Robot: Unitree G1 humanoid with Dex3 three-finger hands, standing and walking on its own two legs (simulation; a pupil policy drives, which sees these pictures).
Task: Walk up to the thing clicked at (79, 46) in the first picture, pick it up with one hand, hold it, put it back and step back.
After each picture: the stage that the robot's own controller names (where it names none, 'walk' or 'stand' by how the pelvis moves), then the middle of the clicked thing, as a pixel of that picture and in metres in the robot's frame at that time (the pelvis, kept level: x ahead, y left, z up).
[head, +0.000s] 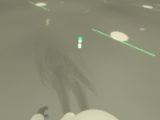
stand; (79, 42) +1.58 +0.29 -0.66
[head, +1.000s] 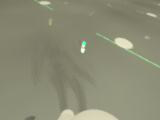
walk; (83, 47) +1.44 +0.16 -0.64
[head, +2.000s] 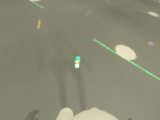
walk; (77, 62) +0.92 +0.15 -0.65
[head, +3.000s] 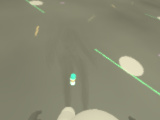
walk; (72, 79) +0.59 +0.17 -0.64
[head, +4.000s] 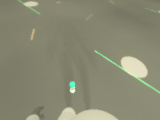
stand; (72, 87) +0.45 +0.17 -0.64
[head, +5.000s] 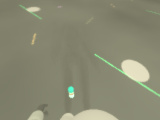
stand; (71, 92) +0.41 +0.20 -0.65
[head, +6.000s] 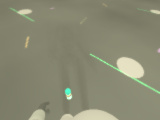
stand; (68, 94) +0.39 +0.23 -0.65
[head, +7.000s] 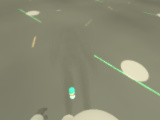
stand; (72, 93) +0.42 +0.19 -0.66
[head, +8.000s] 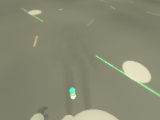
stand; (72, 93) +0.41 +0.18 -0.66
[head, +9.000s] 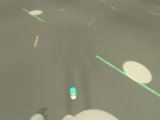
go down; (73, 93) +0.42 +0.18 -0.66
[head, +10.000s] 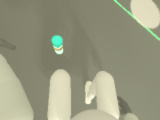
go down; (58, 46) +0.51 +0.21 -0.26
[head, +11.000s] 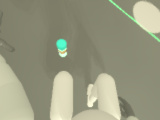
approach; (62, 49) +0.51 +0.20 -0.27
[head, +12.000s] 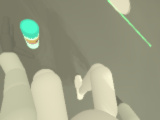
close in; (31, 37) +0.50 +0.26 -0.18
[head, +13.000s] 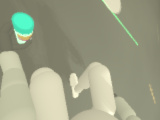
close; (24, 33) +0.49 +0.27 -0.18
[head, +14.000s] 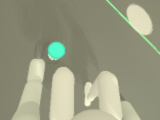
lift; (55, 53) +0.38 +0.24 -0.07
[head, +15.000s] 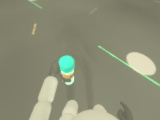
hold; (68, 72) +0.30 +0.15 +0.07
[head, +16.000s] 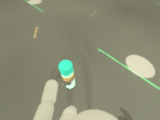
hold; (68, 76) +0.29 +0.15 +0.04
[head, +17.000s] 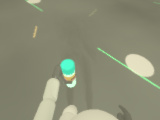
hold; (69, 75) +0.30 +0.14 +0.03
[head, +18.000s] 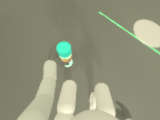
crouch; (66, 56) +0.42 +0.16 -0.04
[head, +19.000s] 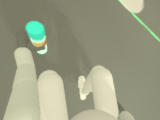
lower; (39, 41) +0.48 +0.23 -0.15
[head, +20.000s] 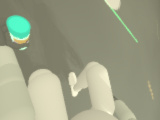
lower; (20, 36) +0.47 +0.27 -0.18
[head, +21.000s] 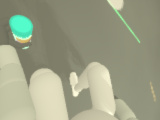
lower; (22, 36) +0.47 +0.27 -0.18
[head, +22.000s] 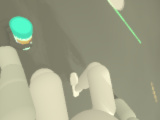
lower; (23, 37) +0.47 +0.27 -0.18
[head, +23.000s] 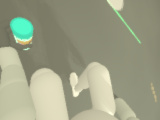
rest; (23, 37) +0.46 +0.26 -0.18
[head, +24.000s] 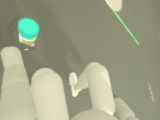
withdraw; (27, 38) +0.47 +0.25 -0.19
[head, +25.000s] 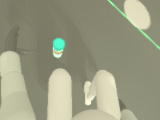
stand; (58, 49) +0.47 +0.21 -0.22
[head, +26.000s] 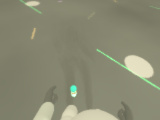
stand; (73, 91) +0.40 +0.14 -0.58
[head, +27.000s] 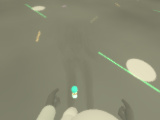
stand; (74, 92) +0.41 +0.15 -0.60
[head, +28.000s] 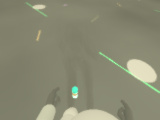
stand; (74, 92) +0.40 +0.14 -0.60
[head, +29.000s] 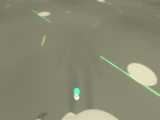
walk; (76, 94) +0.43 +0.15 -0.66
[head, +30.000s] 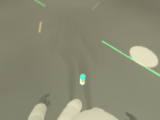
walk; (82, 79) +0.51 +0.09 -0.64
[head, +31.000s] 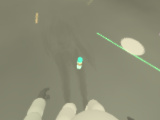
walk; (79, 63) +0.76 +0.12 -0.63
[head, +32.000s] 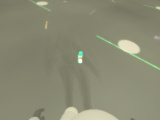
stand; (80, 57) +1.05 +0.20 -0.64
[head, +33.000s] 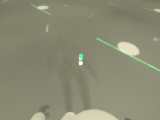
stand; (80, 59) +1.05 +0.19 -0.66
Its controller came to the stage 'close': yes
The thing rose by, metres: 0.68
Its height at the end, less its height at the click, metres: +0.00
